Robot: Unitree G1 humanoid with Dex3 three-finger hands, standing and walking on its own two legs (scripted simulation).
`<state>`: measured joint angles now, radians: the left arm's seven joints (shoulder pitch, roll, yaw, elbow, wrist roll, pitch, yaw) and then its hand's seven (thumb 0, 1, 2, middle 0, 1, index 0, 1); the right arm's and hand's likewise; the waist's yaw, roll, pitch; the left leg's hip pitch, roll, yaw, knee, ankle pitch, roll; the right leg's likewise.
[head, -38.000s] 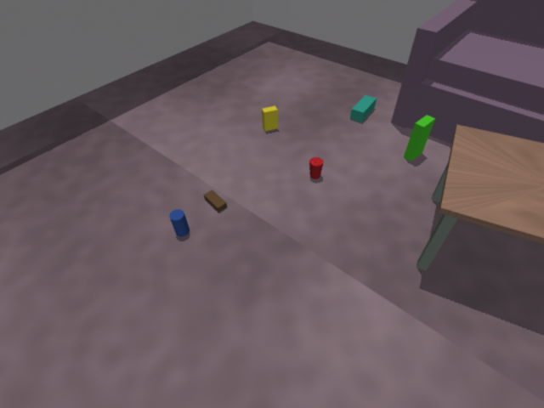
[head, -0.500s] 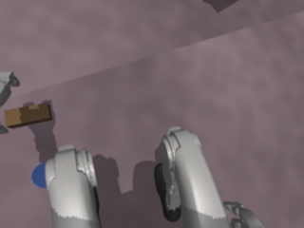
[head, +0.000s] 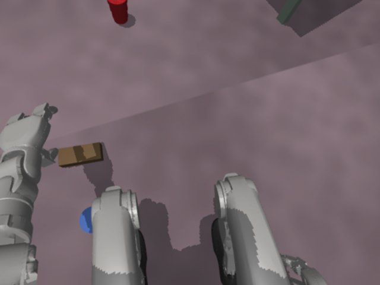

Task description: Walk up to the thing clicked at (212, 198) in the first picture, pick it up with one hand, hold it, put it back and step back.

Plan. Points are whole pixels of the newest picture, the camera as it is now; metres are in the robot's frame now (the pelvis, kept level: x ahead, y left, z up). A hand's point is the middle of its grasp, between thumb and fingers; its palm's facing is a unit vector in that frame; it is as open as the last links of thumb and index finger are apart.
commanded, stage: home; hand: left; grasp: from above
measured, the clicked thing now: (81, 154) +0.46 +0.31 -0.37
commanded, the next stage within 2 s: none
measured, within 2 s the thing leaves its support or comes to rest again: neither
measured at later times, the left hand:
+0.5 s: hand (8, 228) +0.26 +0.23 +0.09, palm faces -0.03 -0.91 -0.42, open 7.4 cm
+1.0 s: hand out of the picture +0.23 +0.20 +0.28, palm faces +0.18 -0.96 -0.20, open 7.4 cm
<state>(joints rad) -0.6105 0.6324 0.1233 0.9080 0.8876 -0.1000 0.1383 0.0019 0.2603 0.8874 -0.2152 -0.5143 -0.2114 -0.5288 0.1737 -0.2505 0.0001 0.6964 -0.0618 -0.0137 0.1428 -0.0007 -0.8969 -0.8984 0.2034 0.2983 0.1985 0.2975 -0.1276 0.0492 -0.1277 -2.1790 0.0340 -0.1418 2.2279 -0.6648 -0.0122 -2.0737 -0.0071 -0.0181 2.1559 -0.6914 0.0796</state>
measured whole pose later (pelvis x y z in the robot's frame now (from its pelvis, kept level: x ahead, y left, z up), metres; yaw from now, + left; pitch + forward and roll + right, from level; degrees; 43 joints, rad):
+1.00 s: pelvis +0.08 +0.00 +0.32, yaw +7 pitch +12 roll -3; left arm 0.51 0.21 0.04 -0.17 -0.07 0.48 0.04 0.01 0.91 0.90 -0.20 -0.29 -0.20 -0.30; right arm 0.32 -0.22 0.03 0.52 0.01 -0.21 -0.19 0.01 -0.90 -0.90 0.20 0.30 0.20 0.30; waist -0.06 0.06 -0.18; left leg -0.76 0.06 -0.06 1.04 -0.49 -0.02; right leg -0.68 -0.03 -0.05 0.96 -0.48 0.04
